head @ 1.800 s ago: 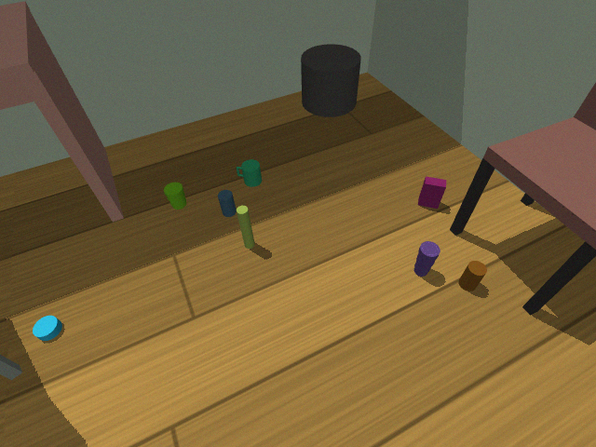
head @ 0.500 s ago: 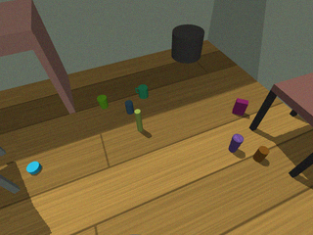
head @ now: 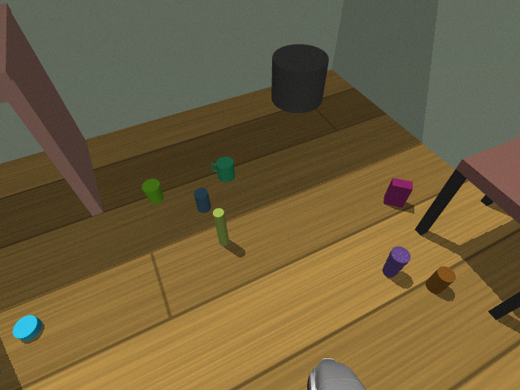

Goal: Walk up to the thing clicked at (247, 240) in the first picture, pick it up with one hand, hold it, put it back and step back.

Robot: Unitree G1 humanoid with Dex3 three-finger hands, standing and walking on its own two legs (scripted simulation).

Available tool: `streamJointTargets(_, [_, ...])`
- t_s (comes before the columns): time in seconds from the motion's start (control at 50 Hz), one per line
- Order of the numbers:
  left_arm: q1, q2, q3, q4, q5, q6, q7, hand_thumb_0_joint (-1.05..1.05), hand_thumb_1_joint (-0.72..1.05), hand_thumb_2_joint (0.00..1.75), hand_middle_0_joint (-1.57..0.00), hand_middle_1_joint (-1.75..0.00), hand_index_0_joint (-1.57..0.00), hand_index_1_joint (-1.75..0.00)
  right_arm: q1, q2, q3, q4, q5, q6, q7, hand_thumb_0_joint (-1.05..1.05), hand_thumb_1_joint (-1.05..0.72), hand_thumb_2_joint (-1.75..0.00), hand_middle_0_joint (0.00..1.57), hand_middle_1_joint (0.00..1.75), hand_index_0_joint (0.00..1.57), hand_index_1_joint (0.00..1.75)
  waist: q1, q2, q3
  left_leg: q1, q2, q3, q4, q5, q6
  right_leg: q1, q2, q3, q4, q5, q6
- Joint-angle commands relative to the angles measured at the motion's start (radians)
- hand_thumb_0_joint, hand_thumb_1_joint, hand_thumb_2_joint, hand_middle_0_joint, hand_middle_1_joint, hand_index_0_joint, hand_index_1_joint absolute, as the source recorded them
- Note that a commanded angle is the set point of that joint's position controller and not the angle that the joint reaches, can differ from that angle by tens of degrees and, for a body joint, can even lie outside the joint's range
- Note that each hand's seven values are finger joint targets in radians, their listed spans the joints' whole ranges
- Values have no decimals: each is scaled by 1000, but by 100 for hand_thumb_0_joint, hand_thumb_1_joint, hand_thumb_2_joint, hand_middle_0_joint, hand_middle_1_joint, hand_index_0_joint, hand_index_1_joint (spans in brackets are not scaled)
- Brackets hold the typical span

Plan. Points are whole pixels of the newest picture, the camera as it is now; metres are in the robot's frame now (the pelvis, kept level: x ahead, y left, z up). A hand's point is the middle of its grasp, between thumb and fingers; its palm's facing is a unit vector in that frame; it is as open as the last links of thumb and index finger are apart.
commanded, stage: walk up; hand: left
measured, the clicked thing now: (221, 228) +0.80 +0.18 -0.66
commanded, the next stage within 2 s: none
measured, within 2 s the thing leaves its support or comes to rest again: neither
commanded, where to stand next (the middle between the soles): +0.46 -0.03 m, yaw +2 degrees
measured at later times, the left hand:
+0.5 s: hand (140, 335) +0.24 +0.25 -0.15, palm faces +0.00 -0.94 -0.33, open 7.4 cm
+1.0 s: hand (172, 245) +0.42 +0.21 -0.14, palm faces +0.00 -0.91 -0.42, open 7.4 cm
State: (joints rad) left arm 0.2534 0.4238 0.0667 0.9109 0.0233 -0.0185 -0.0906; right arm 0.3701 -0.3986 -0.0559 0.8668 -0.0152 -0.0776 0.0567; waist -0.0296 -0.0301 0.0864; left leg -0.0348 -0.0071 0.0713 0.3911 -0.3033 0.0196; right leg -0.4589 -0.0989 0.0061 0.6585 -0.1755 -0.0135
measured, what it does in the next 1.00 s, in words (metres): walks ahead: right foot, then left foot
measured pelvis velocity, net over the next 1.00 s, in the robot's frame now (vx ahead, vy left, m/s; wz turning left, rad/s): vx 0.34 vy -0.06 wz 0.02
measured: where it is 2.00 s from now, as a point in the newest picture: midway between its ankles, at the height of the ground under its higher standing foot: (280, 327)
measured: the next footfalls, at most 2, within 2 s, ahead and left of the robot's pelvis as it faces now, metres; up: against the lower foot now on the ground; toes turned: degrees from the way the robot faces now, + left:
right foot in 0.08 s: +0.19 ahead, -0.15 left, +0.00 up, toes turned -3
left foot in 0.50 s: +0.34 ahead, +0.10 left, +0.00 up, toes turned +6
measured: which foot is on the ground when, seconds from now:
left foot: down 0.00-0.12, up 0.14-0.48, down 0.50-0.92, up 0.94-1.00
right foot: up 0.00-0.06, down 0.08-0.52, up 0.54-0.90, down 0.92-1.00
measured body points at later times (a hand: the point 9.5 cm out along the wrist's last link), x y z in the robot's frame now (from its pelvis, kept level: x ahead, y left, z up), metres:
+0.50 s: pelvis +0.20 -0.02 -0.01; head +0.22 -0.01 +0.44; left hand +0.23 +0.30 -0.13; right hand +0.28 -0.35 -0.11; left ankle +0.30 +0.10 -0.74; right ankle +0.15 -0.14 -0.74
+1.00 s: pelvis +0.34 -0.06 -0.02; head +0.36 -0.09 +0.43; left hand +0.42 +0.26 -0.11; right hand +0.40 -0.38 -0.15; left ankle +0.31 +0.08 -0.70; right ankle +0.42 -0.18 -0.74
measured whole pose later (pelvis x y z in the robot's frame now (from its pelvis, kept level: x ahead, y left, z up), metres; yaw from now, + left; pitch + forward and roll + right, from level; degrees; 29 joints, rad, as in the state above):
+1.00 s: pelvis +0.34 -0.06 -0.02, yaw +1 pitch -4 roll +1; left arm 0.26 0.39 0.05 0.84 0.01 -0.07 -0.04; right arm 0.33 -0.43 -0.03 0.84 -0.01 -0.01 0.02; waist -0.01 0.05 0.10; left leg -0.32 0.04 0.00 0.96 -0.52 0.02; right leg -0.37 -0.04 -0.04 0.68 -0.25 -0.01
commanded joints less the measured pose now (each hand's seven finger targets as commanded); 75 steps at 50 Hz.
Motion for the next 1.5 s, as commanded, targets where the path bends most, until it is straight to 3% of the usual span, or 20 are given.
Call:
streamJointTargets(0.0, [-95, 148, 48, -122, -2, -45, 7, 0, 90, 90, -20, -30, -20, -30, -2, -272, -82, -96, 7, -19, -28, 0, -90, -90, 20, 30, 20, 30, -6, 138, -16, -70, 230, -144, -47, 333, 155, 92, 49, -62, -83, 8, -22])
streamJointTargets(0.06, [80, 198, 78, -84, 0, -62, 28, 0, 90, 90, -20, -30, -20, -30, 21, -216, -56, -117, 12, -12, -36, 0, -90, -90, 20, 30, 20, 30, 92, -13, -122, -188, 144, -64, 329, 454, 94, 446, 84, -59, -189, -25, -71])
streamJointTargets(0.1, [205, 339, 112, -82, -16, -66, 43, 0, 90, 90, -20, -30, -20, -30, 44, -190, -43, -139, 25, -8, -43, 0, -90, -90, 20, 30, 20, 30, 139, -269, -187, -551, -51, -28, 775, -206, 26, 637, -321, 597, -381, -143, -258])
streamJointTargets(0.22, [20, 214, 65, -155, -23, -67, 54, 0, 90, 90, -20, -30, -20, -30, 78, -210, -56, -54, 7, 9, -19, 0, -90, -90, 20, 30, 20, 30, 37, -130, -11, -456, 77, -95, 660, -28, 4, 252, -119, 164, -395, -52, -215])
streamJointTargets(0.38, [57, 239, 68, -198, -11, -68, 38, 0, 90, 90, -20, -30, -20, -30, -83, -179, -62, -103, -9, -9, -2, 0, -90, -90, 20, 30, 20, 30, 74, -95, -10, -378, 88, -24, 257, 81, -16, 224, -147, 118, -391, -117, -218])
streamJointTargets(0.46, [46, 209, 44, -205, -9, -58, 38, 0, 90, 90, -20, -30, -20, -30, 26, -204, -79, -66, -8, -32, -13, 0, -90, -90, 20, 30, 20, 30, -5, 17, -76, -48, 26, 13, 141, 112, 14, 80, -83, 34, -153, -85, -154])
streamJointTargets(0.48, [63, 169, 27, -209, -10, -58, 41, 0, 90, 90, -20, -30, -20, -30, 114, -252, -94, -47, -14, -38, -24, 0, -90, -90, 20, 30, 20, 30, -53, 144, -124, 82, 84, -96, 66, -31, 55, 2, -18, -19, 73, -29, -120])
streamJointTargets(0.5, [93, 95, 13, -224, -21, -57, 40, 0, 90, 90, -20, -30, -20, -30, 179, -349, -117, -66, -26, -45, -33, 0, -90, -90, 20, 30, 20, 30, -68, 356, -169, 196, 361, -561, -70, -151, 141, -191, 115, -73, 356, -280, -47])
streamJointTargets(0.52, [116, 203, 43, -183, -16, -42, 59, 0, 90, 90, -20, -30, -20, -30, 145, -379, -122, -88, 3, -42, -33, 0, -90, -90, 20, 30, 20, 30, -59, 229, -147, 129, 463, -754, -139, -245, 249, -223, 104, 41, 478, -400, -48])
streamJointTargets(0.62, [166, 205, 39, -111, -23, -34, 52, 0, 90, 90, -20, -30, -20, -30, 16, -275, -75, -119, 16, -41, -45, 0, -90, -90, 20, 30, 20, 30, 24, 175, -52, -91, 306, -283, -87, 210, 190, -107, 19, 71, 416, -206, -20])
streamJointTargets(0.74, [70, 166, 43, -144, -10, -31, 23, 0, 90, 90, -20, -30, -20, -30, 15, -297, -80, -142, 8, -34, -37, 0, -90, -90, 20, 30, 20, 30, 4, 218, -28, -145, 278, -188, -98, 136, 217, -36, -4, -19, 149, -117, 2])
streamJointTargets(0.86, [155, 165, 49, -73, -8, -53, 56, 0, 90, 90, -20, -30, -20, -30, -74, -225, -42, -155, 18, 9, -41, 0, -90, -90, 20, 30, 20, 30, 82, 101, -67, -365, 186, -90, 181, 128, 121, 331, 98, -83, -99, 20, -13])
streamJointTargets(0.88, [178, 199, 57, -73, -3, -63, 66, 0, 90, 90, -20, -30, -20, -30, -36, -172, -23, -150, 20, 15, -44, 0, -90, -90, 20, 30, 20, 30, 93, -21, -99, -391, 134, -46, 338, 32, 85, 389, 33, 14, -188, -22, -33])
streamJointTargets(0.9, [178, 293, 81, -96, 1, -74, 74, 0, 90, 90, -20, -30, -20, -30, 26, -100, 0, -159, 22, 16, -44, 0, -90, -90, 20, 30, 20, 30, 73, -265, -124, -513, 20, 12, 589, -197, 24, 435, -222, 401, -323, -83, -118])
streamJointTargets(0.94, [138, 331, 77, -116, -18, -65, 78, 0, 90, 90, -20, -30, -20, -30, -19, -233, -41, -123, 11, 34, -62, 0, -90, -90, 20, 30, 20, 30, 87, -123, -53, -552, 37, -117, 732, -300, 13, 315, -329, 561, -348, -90, -299])
streamJointTargets(1.02, [37, 260, 48, -122, -16, -63, 93, 0, 90, 90, -20, -30, -20, -30, 23, -212, -40, -53, 16, 42, -53, 0, -90, -90, 20, 30, 20, 30, 37, -165, -62, -479, 69, -112, 622, -158, 9, 248, -173, 236, -282, 73, -205])
streamJointTargets(1.18, [-73, 224, 16, -118, -20, -38, 100, 0, 90, 90, -20, -30, -20, -30, -37, -175, -38, 12, 3, 54, -49, 0, -90, -90, 20, 30, 20, 30, 3, -102, -120, -149, 26, -36, 208, 65, 12, 45, -145, 111, -133, 68, -150])
streamJointTargets(1.26, [-25, 187, 4, -44, -34, -12, 106, 0, 90, 90, -20, -30, -20, -30, -208, -290, -47, -18, 9, 45, -47, 0, -90, -90, 20, 30, 20, 30, 54, 167, -73, -383, 310, -435, -56, -151, 184, 162, 64, -18, 104, -338, -17])
streamJointTargets(1.36, [-48, 214, -2, 25, -15, -38, 103, 0, 90, 90, -20, -30, -20, -30, -259, -189, -3, 31, 15, 59, -43, 0, -90, -90, 20, 30, 20, 30, 52, 102, -83, -315, 119, -194, 96, -34, 30, 200, -33, 127, -211, -134, -51])
streamJointTargets(1.48, [-130, 181, -26, 78, -25, -39, 100, 0, 90, 90, -20, -30, -20, -30, -277, -193, 7, 100, 17, 57, -41, 0, -90, -90, 20, 30, 20, 30, 40, 80, -72, -227, 148, -214, 2, 7, 39, 197, 0, 66, -238, -83, -27])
